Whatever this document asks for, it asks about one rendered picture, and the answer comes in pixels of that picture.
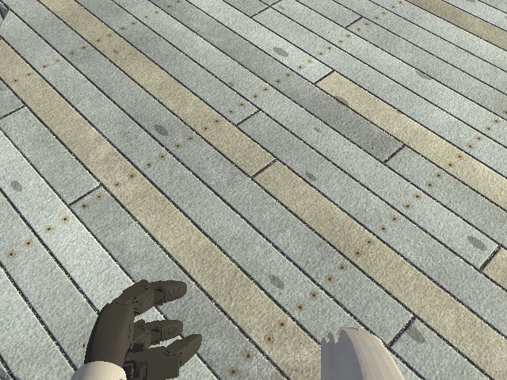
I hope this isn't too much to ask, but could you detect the right robot thigh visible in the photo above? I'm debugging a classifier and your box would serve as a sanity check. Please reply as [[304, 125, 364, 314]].
[[321, 329, 405, 380]]

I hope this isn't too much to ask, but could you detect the left robot hand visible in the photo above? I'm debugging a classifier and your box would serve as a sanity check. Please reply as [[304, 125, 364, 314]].
[[83, 279, 202, 380]]

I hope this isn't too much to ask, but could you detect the left robot forearm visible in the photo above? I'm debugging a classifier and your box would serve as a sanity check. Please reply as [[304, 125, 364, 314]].
[[71, 361, 127, 380]]

